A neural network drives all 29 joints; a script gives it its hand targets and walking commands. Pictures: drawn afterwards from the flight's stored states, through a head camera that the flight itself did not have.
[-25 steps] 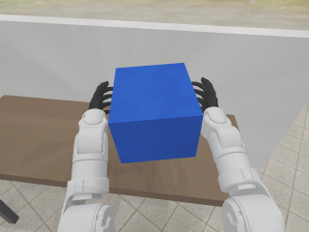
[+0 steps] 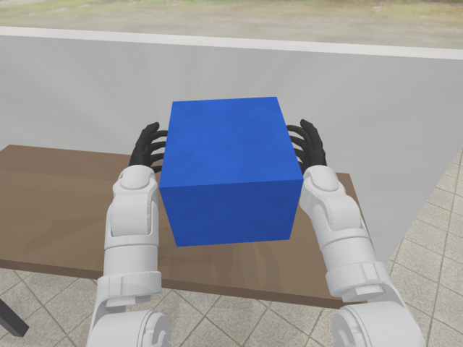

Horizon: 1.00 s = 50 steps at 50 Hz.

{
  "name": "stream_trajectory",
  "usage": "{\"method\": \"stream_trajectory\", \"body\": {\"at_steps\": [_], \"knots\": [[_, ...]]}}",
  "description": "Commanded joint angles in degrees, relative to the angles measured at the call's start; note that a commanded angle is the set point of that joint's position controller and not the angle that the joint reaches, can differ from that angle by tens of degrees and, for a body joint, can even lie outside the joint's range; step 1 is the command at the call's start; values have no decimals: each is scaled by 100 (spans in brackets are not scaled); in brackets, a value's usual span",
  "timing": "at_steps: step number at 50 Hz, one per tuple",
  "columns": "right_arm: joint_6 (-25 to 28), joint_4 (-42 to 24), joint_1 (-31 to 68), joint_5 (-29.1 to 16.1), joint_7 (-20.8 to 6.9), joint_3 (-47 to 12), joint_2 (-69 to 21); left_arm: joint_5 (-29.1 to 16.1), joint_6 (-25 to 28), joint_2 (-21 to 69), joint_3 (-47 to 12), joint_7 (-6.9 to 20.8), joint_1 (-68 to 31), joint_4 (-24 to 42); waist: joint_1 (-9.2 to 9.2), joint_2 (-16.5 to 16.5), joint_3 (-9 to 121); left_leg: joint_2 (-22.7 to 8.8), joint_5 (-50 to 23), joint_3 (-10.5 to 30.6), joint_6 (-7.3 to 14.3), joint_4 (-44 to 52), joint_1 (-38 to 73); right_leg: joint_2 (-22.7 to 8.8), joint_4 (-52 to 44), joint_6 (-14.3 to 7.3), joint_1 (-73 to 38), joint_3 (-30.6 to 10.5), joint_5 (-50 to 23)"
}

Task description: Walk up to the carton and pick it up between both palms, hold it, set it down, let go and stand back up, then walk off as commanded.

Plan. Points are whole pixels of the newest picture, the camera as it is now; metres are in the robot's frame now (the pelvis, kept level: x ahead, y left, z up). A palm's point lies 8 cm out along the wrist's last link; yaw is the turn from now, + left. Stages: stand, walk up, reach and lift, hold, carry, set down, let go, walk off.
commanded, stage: hold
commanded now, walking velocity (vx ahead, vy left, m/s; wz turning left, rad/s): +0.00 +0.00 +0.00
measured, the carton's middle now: (229, 168) +0.38 +0.02 +0.18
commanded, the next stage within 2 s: set down in 1.82 s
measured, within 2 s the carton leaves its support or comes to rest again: neither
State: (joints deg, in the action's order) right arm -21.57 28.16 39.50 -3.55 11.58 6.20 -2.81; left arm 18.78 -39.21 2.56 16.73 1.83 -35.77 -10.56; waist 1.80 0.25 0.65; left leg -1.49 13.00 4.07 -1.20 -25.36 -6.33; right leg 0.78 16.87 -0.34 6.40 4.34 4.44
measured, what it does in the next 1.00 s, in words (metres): stands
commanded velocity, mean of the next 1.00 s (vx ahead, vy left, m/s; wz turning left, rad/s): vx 0.00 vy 0.00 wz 0.00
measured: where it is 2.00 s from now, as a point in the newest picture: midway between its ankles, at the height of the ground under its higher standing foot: outside the picture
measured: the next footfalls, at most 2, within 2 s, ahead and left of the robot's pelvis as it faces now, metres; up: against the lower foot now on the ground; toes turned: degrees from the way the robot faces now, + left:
none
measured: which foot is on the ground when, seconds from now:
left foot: down 0.00-1.00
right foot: down 0.00-1.00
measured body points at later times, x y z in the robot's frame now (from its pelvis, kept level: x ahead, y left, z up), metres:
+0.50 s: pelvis +0.01 +0.00 +0.00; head -0.03 +0.02 +0.45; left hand +0.39 +0.17 +0.19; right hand +0.40 -0.11 +0.18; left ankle +0.02 +0.13 -0.74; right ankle +0.06 -0.12 -0.74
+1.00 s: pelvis +0.00 +0.00 +0.00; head -0.04 +0.01 +0.45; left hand +0.37 +0.17 +0.19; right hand +0.39 -0.12 +0.19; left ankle +0.02 +0.13 -0.74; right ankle +0.06 -0.12 -0.74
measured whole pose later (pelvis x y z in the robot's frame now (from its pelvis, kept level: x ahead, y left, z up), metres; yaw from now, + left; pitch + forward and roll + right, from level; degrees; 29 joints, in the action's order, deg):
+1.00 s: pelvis +0.00 +0.00 +0.00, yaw +0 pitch -6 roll -2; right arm -19.8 28.2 39.5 -3.5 11.3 6.1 -2.7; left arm 18.8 -39.1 2.8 16.7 1.6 -35.8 -9.6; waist 1.8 0.4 -0.4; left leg -1.5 12.8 4.1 -1.2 -25.3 -6.3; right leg 0.8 16.9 -0.4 6.4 4.4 4.4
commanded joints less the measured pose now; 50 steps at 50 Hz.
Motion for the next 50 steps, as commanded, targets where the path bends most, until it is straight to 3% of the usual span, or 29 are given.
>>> {"method": "stream_trajectory", "body": {"at_steps": [1, 2, 4, 5, 7, 10, 11, 13, 15, 17, 18, 20, 22, 23, 24, 27, 28, 29, 32, 35, 36, 37, 38, 39, 41, 42, 45, 48, 50], "knots": [[507, -781, 4273, -433, -744, -1795, -2967, -751, 320, 3187, -2276, 914, -3882, 83, 536, 72, 1403, 364, -4, -282, 36, 1189, -594, 176, -13, 137, -1967, 113, 553], [568, -959, 4370, -437, -752, -1953, -3158, -913, 414, 3255, -2513, 868, -4045, 321, 547, 35, 1757, 370, 26, -280, 12, 1146, -525, 176, -17, 128, -1963, 43, 548], [607, -948, 4497, -437, -779, -1888, -3117, -738, 381, 3220, -2381, 847, -3775, -55, 392, 31, 1556, 356, 279, -330, 92, 1259, -675, 158, -27, 123, -1833, 54, 653], [658, -1114, 4539, -430, -794, -1930, -3194, -768, 397, 3235, -2405, 852, -3809, 115, 367, 39, 1777, 355, -48, -352, 94, 1202, -476, 219, 29, 133, -1925, 120, 435], [632, -1185, 4265, -472, -742, -2091, -3250, -816, 403, 3245, -2479, 838, -3671, 237, 419, 134, 1845, 382, -506, -373, 35, 1074, -317, 179, -19, 189, -2108, 51, 55], [600, -1057, 3928, -742, -685, -2376, -3302, -855, 477, 3246, -2587, 768, -3726, 850, 398, -102, 2126, 423, -1503, -325, -85, 799, 146, 251, 67, 215, -2121, 67, -500], [616, -1402, 4020, -767, -655, -2426, -3258, -947, 422, 3303, -2718, 757, -3565, 713, 441, -18, 2225, 407, -1509, -286, -99, 802, 182, 250, 40, 196, -2171, 82, -628], [490, -904, 3593, -730, -625, -2317, -3124, -805, 395, 3229, -2586, 821, -3523, 732, 520, -34, 1697, 419, -1335, -314, -76, 868, 104, 213, 18, 213, -2129, 53, -503], [523, -1380, 3741, -806, -580, -2392, -3043, -854, 318, 3271, -2648, 837, -3280, 715, 491, -45, 1958, 441, -1493, -296, -94, 816, 213, 215, 18, 221, -2254, 68, -688], [491, -1210, 3840, -776, -554, -2380, -3022, -799, 305, 3324, -2733, 835, -3421, 671, 501, -129, 1769, 427, -1255, -303, -145, 882, 137, 223, 2, 168, -2136, 104, -368], [530, -1532, 3843, -799, -547, -2470, -3082, -884, 274, 3285, -2691, 839, -3281, 824, 494, 34, 2050, 414, -1535, -302, -76, 794, 208, 233, 34, 194, -2326, 71, -654], [585, -1839, 3931, -885, -496, -2516, -3146, -1074, 358, 3399, -2977, 808, -3489, 1099, 620, -71, 2442, 409, -1973, -274, -196, 679, 419, 236, 66, 214, -2326, 91, -1039], [498, -1643, 3767, -917, -482, -2619, -3096, -992, 343, 3263, -2941, 785, -3555, 1215, 573, -181, 2317, 430, -2046, -301, -200, 653, 455, 255, 110, 233, -2378, 80, -1042], [450, -1573, 3632, -938, -477, -2592, -2996, -871, 270, 3270, -2779, 799, -3175, 972, 510, -16, 2006, 407, -1958, -284, -192, 717, 455, 259, 35, 212, -2277, 81, -864], [498, -1704, 3608, -928, -476, -2585, -2946, -954, 245, 3221, -2909, 816, -3124, 1167, 527, -98, 2286, 434, -2143, -328, -216, 669, 403, 251, 88, 203, -2546, 88, -1214], [528, -1846, 3937, -864, -459, -2478, -3050, -997, 262, 3349, -2903, 833, -3306, 962, 611, 5, 2154, 430, -1803, -261, -174, 693, 310, 238, 35, 209, -2392, 25, -916], [536, -1746, 3791, -852, -482, -2417, -2975, -1088, 283, 3335, -3067, 823, -3513, 1266, 723, -223, 2247, 414, -1900, -224, -277, 696, 416, 233, 47, 188, -2345, 64, -932], [581, -1826, 4085, -889, -494, -2470, -2974, -1017, 271, 3351, -2943, 816, -3451, 973, 564, -160, 2189, 398, -1823, -248, -252, 709, 387, 237, 18, 180, -2305, 71, -694], [493, -1325, 3699, -710, -494, -2189, -2847, -906, 190, 3219, -2733, 873, -3326, 735, 710, -142, 1864, 468, -1477, -283, -184, 825, 149, 187, -23, 178, -2279, 79, -665], [593, -1683, 4262, -786, -543, -2392, -3019, -898, 222, 3321, -2724, 867, -3448, 653, 558, 66, 1953, 433, -1293, -266, -109, 832, 50, 187, -2, 189, -2310, 94, -404], [535, -1368, 3967, -713, -581, -2221, -3006, -958, 318, 3334, -2806, 846, -3648, 802, 644, -147, 1937, 449, -953, -283, -122, 904, -63, 159, -22, 145, -2238, 48, -195], [550, -1260, 3959, -678, -589, -2219, -2994, -749, 258, 3410, -2705, 851, -3543, 654, 536, -156, 1760, 394, -972, -312, -135, 961, -29, 178, 14, 127, -2261, 84, -150], [517, -1056, 3910, -634, -604, -2071, -2850, -734, 225, 3304, -2616, 891, -3433, 507, 596, -135, 1584, 376, -795, -289, -141, 1027, -55, 192, -47, 121, -2157, 83, -7], [585, -1323, 4232, -633, -625, -2106, -2881, -795, 213, 3307, -2639, 902, -3443, 290, 544, -7, 1739, 389, -531, -285, -83, 1023, -268, 168, -40, 121, -2173, 51, 133], [647, -1446, 4148, -594, -641, -2123, -2949, -899, 252, 3317, -2770, 914, -3537, 567, 632, 23, 1939, 364, -741, -300, -72, 1003, -141, 186, -14, 119, -2265, 72, -139], [666, -1514, 4239, -655, -629, -2188, -2993, -844, 278, 3316, -2752, 885, -3498, 518, 564, -82, 1934, 396, -802, -311, -95, 968, -208, 184, -1, 136, -2302, 36, -138], [586, -949, 4121, -360, -693, -1864, -3012, -658, 273, 3045, -2282, 915, -3590, 115, 428, 107, 1410, 411, 236, -348, 92, 1221, -604, 115, -94, 159, -2049, 57, 649], [673, -1082, 4317, -512, -733, -2017, -3136, -709, 333, 3240, -2299, 871, -3579, 144, 394, 165, 1530, 398, -152, -356, 111, 1193, -457, 124, -68, 205, -2088, 137, 441], [640, -896, 4115, -479, -749, -1889, -2952, -698, 312, 3200, -2351, 898, -3622, 230, 543, 5, 1566, 362, -314, -318, 38, 1170, -334, 186, -56, 159, -2077, 108, 313]]}}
